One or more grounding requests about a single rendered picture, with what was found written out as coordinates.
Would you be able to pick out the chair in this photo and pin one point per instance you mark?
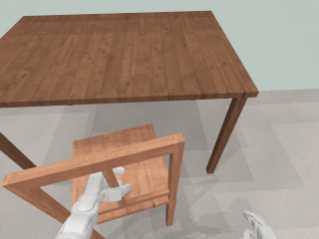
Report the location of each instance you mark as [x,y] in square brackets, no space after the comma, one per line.
[136,149]

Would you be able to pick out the right robot hand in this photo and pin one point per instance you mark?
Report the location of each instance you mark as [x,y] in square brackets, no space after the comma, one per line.
[263,231]

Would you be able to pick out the robot left forearm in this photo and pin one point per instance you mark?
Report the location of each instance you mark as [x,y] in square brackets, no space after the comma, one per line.
[84,217]

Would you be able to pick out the table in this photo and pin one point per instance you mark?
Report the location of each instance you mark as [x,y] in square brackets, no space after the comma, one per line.
[116,58]

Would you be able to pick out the left robot hand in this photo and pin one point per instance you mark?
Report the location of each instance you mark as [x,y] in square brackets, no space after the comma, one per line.
[96,183]

